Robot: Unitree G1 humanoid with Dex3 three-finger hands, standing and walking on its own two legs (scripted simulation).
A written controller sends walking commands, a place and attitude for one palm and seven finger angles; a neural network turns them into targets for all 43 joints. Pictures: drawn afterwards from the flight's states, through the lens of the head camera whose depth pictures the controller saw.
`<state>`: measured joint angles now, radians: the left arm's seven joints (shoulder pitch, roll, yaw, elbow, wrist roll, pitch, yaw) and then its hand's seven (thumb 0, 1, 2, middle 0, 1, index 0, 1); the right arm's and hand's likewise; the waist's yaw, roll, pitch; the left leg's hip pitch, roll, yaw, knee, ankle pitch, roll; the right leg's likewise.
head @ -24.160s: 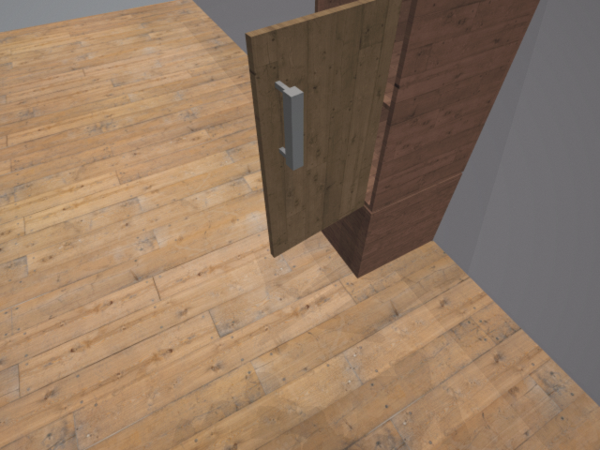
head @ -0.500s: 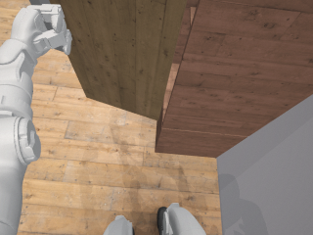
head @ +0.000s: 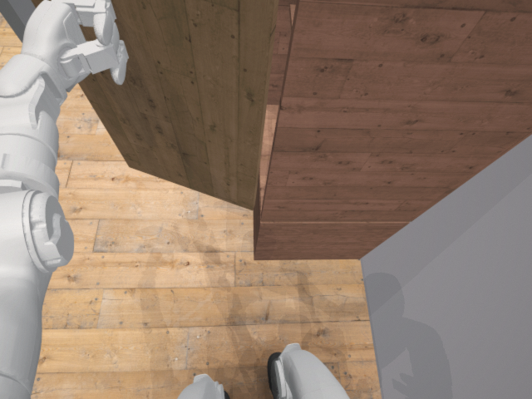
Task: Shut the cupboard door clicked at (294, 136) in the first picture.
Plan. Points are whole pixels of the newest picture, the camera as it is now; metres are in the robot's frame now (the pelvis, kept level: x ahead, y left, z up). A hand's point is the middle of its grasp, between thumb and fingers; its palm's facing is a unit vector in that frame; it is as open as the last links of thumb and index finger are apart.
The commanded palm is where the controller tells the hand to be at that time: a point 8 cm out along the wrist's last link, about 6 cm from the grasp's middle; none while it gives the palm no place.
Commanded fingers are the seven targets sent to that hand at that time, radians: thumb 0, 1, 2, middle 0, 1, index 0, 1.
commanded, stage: push the door shut along its arc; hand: left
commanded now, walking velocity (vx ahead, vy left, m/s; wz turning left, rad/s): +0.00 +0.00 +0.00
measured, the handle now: (45, 26) +0.62 +0.21 +0.13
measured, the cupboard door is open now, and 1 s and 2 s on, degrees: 69 62 62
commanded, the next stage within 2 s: pull the fist back off the door in 0.18 s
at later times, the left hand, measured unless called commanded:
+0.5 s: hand (132, 37) +0.58 +0.10 +0.14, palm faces +0.08 -1.00 -0.02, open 3.0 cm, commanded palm +0.56 +0.13 +0.13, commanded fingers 0.00 0.90 0.90 -1.30 -1.50 -1.30 -1.50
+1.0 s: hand (141, 74) +0.53 +0.09 +0.12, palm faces +0.02 -1.00 -0.02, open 3.1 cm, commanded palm +0.49 +0.14 +0.13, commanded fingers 0.00 0.90 0.90 -1.30 -1.50 -1.30 -1.50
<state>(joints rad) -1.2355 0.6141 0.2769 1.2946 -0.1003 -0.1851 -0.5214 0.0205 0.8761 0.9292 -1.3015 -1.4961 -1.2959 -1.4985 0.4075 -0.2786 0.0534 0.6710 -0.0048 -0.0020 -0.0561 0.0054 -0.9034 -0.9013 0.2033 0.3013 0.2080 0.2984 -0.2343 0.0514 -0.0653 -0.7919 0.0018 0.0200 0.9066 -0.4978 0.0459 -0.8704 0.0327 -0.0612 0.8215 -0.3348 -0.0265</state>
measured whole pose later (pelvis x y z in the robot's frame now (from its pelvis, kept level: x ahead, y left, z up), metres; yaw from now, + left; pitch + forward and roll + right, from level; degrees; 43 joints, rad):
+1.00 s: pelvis -0.01 -0.01 +0.02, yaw -1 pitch +19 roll -1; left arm -1.01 0.37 0.34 1.18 -0.04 -0.34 -0.02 0.02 0.90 0.90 -1.30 -1.50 -1.30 -1.50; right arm 0.50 -0.28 0.00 0.65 -0.03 0.03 0.04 0.01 -0.91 -0.90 0.20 0.30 0.21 0.30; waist -0.20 0.05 -0.08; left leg -0.67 0.02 0.04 0.78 -0.44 0.03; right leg -0.77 0.05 -0.04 0.71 -0.28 -0.04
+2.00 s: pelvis -0.01 -0.01 +0.05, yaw +2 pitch -1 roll +0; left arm -0.06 0.27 0.11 0.09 -0.09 -0.07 0.01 0.02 0.90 0.90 -1.09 -1.26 -1.08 -1.26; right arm 0.15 -0.24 0.04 0.57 0.04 -0.01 -0.09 0.01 -0.91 -0.90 0.20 0.30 0.20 0.30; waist 0.03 0.06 -0.01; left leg -0.12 -0.02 0.01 0.45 -0.31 0.03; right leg -0.22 0.02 -0.06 0.45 -0.21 -0.04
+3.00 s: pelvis -0.01 -0.01 +0.05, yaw +2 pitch -5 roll +0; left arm 0.44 0.34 0.35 -0.34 -0.07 -0.09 0.09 0.02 0.89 0.90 -0.22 -0.30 -0.21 -0.30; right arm 0.20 -0.21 0.02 0.64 0.00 -0.10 -0.08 0.02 -0.90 -0.90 0.20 0.30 0.21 0.30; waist 0.07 0.08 0.01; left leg -0.02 -0.02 0.01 0.40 -0.29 0.03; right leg -0.12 0.02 -0.06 0.39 -0.18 -0.03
